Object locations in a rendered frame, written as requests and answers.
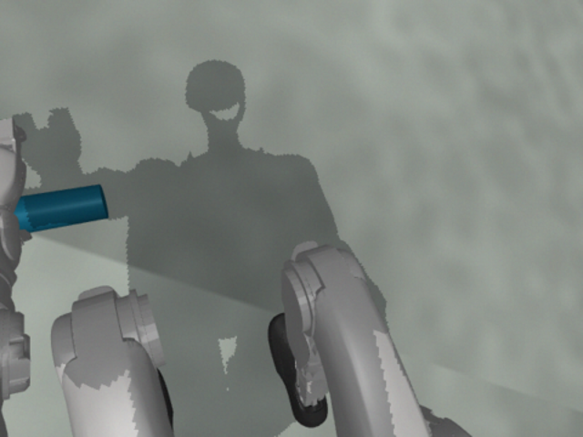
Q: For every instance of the left robot arm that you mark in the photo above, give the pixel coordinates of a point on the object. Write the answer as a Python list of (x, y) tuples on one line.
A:
[(14, 344)]

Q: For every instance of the left robot foot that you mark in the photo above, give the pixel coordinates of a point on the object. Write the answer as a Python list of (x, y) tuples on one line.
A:
[(167, 399)]

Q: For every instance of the left robot hand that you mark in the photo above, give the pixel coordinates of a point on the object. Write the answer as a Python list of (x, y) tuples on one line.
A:
[(12, 168)]

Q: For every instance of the bottle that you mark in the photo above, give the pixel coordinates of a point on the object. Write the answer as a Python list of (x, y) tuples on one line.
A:
[(61, 208)]

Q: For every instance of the right robot hand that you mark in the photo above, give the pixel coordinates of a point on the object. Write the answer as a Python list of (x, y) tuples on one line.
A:
[(439, 427)]

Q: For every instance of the right robot foot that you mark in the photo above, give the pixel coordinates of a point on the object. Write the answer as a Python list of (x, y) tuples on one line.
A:
[(285, 366)]

